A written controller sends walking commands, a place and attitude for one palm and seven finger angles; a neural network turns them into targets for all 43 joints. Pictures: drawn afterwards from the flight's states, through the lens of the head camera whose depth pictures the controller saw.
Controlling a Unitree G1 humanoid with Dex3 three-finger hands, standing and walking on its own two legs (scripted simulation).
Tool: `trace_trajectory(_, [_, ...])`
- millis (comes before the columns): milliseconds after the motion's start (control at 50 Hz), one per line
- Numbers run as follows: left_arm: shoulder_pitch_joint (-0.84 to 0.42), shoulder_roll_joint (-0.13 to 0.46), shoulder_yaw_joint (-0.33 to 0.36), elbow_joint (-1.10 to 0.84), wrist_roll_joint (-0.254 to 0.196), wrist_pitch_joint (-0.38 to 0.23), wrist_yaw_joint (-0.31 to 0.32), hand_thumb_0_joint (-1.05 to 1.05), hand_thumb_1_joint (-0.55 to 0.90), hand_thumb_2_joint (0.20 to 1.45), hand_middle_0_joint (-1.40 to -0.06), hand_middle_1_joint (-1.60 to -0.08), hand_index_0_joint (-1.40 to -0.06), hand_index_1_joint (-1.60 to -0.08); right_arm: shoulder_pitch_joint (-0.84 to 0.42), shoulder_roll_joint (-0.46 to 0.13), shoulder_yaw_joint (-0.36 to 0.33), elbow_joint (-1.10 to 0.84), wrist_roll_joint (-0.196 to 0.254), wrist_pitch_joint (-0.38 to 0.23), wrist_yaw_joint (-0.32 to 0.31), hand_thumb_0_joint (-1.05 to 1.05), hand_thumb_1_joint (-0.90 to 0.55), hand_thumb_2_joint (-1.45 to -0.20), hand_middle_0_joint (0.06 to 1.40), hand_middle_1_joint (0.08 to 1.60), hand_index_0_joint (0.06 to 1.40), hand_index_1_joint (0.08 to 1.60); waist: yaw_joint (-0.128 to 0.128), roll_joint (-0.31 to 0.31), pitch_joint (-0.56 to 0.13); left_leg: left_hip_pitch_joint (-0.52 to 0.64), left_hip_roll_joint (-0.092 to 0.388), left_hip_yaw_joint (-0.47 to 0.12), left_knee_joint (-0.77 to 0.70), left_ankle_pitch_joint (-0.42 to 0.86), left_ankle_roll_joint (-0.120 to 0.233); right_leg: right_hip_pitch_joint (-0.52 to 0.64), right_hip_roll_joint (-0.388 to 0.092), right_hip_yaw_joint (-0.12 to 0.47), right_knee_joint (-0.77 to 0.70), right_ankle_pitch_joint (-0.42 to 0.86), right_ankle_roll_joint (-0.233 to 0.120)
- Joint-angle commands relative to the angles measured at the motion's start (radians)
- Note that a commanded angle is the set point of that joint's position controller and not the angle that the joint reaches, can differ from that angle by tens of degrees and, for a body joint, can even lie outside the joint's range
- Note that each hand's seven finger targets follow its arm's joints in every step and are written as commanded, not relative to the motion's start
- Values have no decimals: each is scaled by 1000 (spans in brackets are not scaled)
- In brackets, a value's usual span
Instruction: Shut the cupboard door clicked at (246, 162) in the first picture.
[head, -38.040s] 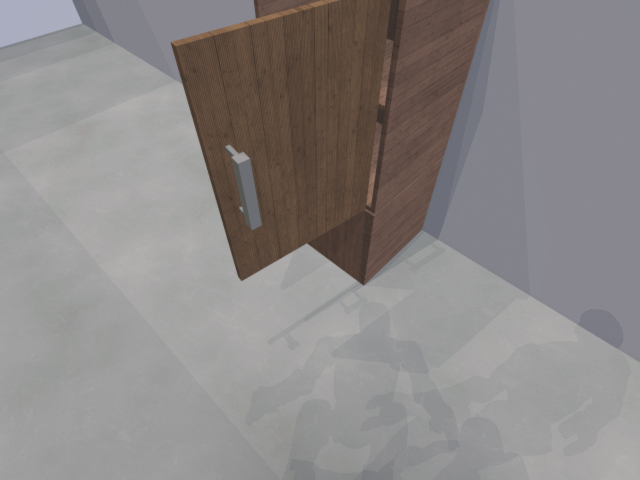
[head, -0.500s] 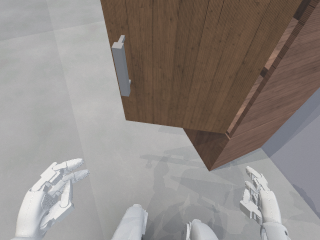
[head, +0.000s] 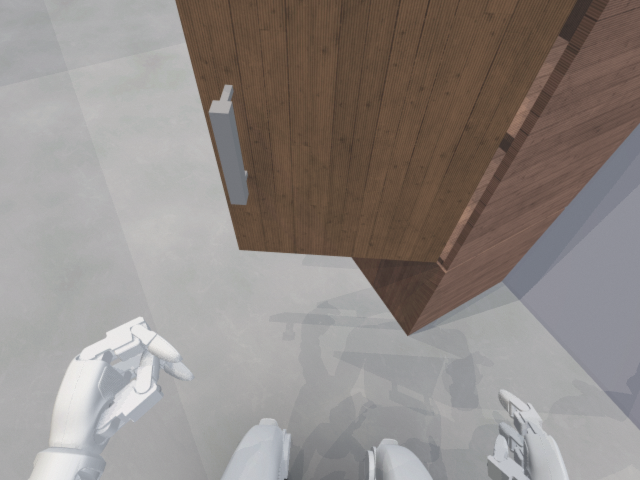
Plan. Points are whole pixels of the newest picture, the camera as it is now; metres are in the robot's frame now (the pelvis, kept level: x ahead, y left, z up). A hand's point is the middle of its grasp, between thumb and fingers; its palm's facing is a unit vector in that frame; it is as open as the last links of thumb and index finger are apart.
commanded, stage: raise the hand and make a fist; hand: left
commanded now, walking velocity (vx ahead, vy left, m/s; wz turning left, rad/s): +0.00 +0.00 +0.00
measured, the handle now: (234, 148) +0.54 +0.17 +0.07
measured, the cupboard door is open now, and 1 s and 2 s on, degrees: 57 57 57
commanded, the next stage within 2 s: bring the fist close to the handle in 0.92 s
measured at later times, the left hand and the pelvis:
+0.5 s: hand (144, 361) +0.23 +0.20 +0.07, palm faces +0.00 -1.00 -0.02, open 3.1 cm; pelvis +0.01 +0.01 +0.01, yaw +1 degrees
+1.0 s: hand (165, 361) +0.23 +0.18 +0.07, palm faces +0.00 -1.00 -0.02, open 3.1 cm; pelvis +0.01 -0.01 +0.01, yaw +0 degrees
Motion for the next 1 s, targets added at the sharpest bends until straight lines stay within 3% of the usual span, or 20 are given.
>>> trace_trajectory(0, [-22,122,72,-255,1,-63,42,0,900,900,-1117,-1300,-1117,-1300,-66,-116,-28,-190,-7,-53,-3,0,-900,-900,200,300,200,300,16,63,-219,245,-14,-56,-246,112,6,92,25,5,-177,104,-22])
trace_trajectory(40, [-20,131,73,-269,9,-47,55,0,900,900,-1153,-1340,-1153,-1340,-61,-117,-25,-195,-9,-44,1,0,-900,-900,200,300,200,300,16,91,-222,261,-12,-65,-257,122,4,98,30,-2,-174,125,-25])
trace_trajectory(60, [-16,110,53,-259,11,-37,56,0,900,900,-1172,-1360,-1172,-1360,-60,-116,-23,-201,-9,-38,3,0,-900,-900,200,300,200,300,6,66,-210,265,-11,-65,-259,119,3,94,30,-7,-180,129,-21])
trace_trajectory(100, [-22,99,38,-257,18,-20,57,0,900,900,-1208,-1400,-1208,-1400,-57,-119,-20,-211,-9,-26,6,0,-900,-900,200,300,200,300,2,73,-195,269,-9,-72,-270,107,-1,91,32,-13,-182,129,-21])
trace_trajectory(200, [-61,108,33,-252,25,9,51,0,900,900,-1300,-1500,-1300,-1500,-50,-124,-9,-225,-11,-11,7,0,-900,-900,200,300,200,300,-8,55,-186,278,-7,-79,-276,108,-4,98,35,-16,-194,137,-21])
trace_trajectory(240, [-73,130,54,-252,25,15,52,0,900,900,-1300,-1500,-1300,-1500,-44,-124,-5,-226,-14,-8,7,0,-900,-900,200,300,200,300,-2,79,-184,275,-10,-76,-273,121,-3,112,37,-14,-195,149,-25])
trace_trajectory(280, [-79,117,44,-247,21,15,45,0,900,900,-1300,-1500,-1300,-1500,-44,-122,-2,-230,-13,-7,7,0,-900,-900,200,300,200,300,-7,55,-184,279,-11,-73,-272,127,-4,117,36,-14,-203,151,-23])
trace_trajectory(340, [-101,134,54,-260,18,18,42,0,900,900,-1300,-1500,-1300,-1500,-40,-124,1,-227,-14,-8,8,0,-900,-900,200,300,200,300,-2,83,-192,284,-13,-75,-272,141,-4,128,39,-10,-202,162,-27])
trace_trajectory(480, [-97,123,50,-247,14,34,39,0,900,900,-1300,-1500,-1300,-1500,-38,-121,-1,-226,-10,-3,11,0,-900,-900,200,300,200,300,0,74,-201,297,-14,-61,-272,191,-6,154,36,-10,-212,201,-23])
trace_trajectory(520, [-95,120,52,-234,8,35,39,0,900,900,-1300,-1500,-1300,-1500,-36,-124,-3,-225,-9,-2,10,0,-900,-900,200,300,200,300,-2,43,-197,289,-15,-56,-269,186,-4,159,36,-5,-220,201,-21])
trace_trajectory(560, [-88,127,60,-236,9,31,37,0,900,900,-1300,-1500,-1300,-1500,-36,-123,-5,-225,-9,-3,11,0,-900,-900,200,300,200,300,7,52,-215,283,-18,-48,-262,212,-3,182,33,-1,-213,221,-24])
trace_trajectory(780, [-99,128,61,-212,1,0,42,0,900,900,-1300,-1500,-1300,-1500,-36,-121,-9,-221,-8,6,10,0,-900,-900,200,300,200,300,-1,15,-203,244,-23,-26,-237,190,6,190,27,28,-230,206,-17])
trace_trajectory(860, [-101,135,62,-220,4,-6,42,0,900,900,-1300,-1500,-1300,-1500,-40,-120,-7,-220,-7,7,8,0,-900,-900,200,300,200,300,4,39,-210,240,-24,-23,-233,185,6,195,26,36,-229,198,-18])
trace_trajectory(940, [-105,140,62,-201,1,0,36,0,900,900,-1300,-1500,-1300,-1500,-41,-119,-7,-221,-4,11,5,0,-900,-900,200,300,200,300,0,15,-179,208,-26,-17,-220,161,11,197,25,59,-252,159,-16])
trace_trajectory(980, [-111,131,58,-212,1,-5,36,0,900,900,-1300,-1500,-1300,-1500,-41,-116,-7,-220,-4,9,6,0,-900,-900,200,300,200,300,-1,13,-201,222,-25,-15,-219,171,10,199,21,56,-245,175,-13])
